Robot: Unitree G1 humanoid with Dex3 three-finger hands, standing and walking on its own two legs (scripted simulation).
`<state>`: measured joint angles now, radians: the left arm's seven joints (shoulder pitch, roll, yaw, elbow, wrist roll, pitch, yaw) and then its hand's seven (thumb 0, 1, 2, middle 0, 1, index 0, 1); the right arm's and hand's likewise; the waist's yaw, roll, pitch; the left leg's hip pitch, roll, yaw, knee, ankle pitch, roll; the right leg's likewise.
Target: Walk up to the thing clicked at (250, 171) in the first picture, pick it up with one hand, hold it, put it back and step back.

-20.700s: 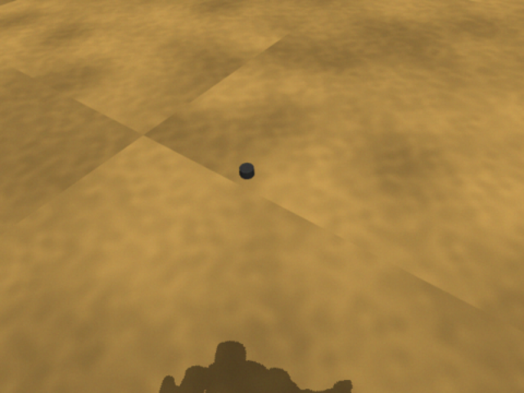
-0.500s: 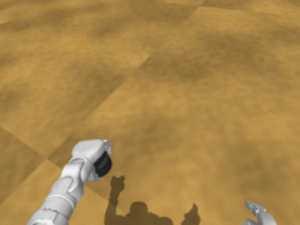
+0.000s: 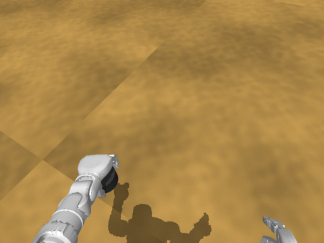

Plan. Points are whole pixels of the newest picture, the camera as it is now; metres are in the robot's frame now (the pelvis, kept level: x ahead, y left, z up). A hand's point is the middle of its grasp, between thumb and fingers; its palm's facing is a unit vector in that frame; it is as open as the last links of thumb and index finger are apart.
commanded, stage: crouch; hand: left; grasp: from above
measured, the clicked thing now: (103, 177) +0.31 +0.22 -0.10
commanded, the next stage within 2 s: lower in 1.66 s
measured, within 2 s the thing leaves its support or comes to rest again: neither
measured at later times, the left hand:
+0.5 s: hand (116, 190) +0.35 +0.24 -0.32, palm faces -0.42 +0.03 -0.91, open 10.0 cm
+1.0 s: hand (125, 197) +0.37 +0.25 -0.50, palm faces -0.43 -0.02 -0.90, open 9.9 cm
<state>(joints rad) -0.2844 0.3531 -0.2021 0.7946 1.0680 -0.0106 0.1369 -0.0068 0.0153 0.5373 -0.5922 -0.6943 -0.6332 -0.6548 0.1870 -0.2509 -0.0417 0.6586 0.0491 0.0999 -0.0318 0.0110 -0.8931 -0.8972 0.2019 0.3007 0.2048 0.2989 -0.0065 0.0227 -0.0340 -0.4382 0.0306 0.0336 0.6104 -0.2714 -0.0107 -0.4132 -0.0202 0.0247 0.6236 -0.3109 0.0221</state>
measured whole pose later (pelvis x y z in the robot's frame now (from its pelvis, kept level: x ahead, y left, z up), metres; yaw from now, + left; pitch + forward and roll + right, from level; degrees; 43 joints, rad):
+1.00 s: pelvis -0.07 +0.00 -0.33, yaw -4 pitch +38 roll -5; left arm -0.82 0.57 0.07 1.29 1.22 -0.14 0.42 -0.01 -0.01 0.50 -0.65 -0.64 -0.70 -0.60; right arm 0.13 -0.26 -0.03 0.76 -0.12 -0.08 0.09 0.01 -0.91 -0.90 0.20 0.30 0.21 0.30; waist -0.16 0.02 -0.14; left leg -2.09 0.05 -0.10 2.08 -0.65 -0.02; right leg -2.00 0.02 -0.03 2.05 -0.71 0.03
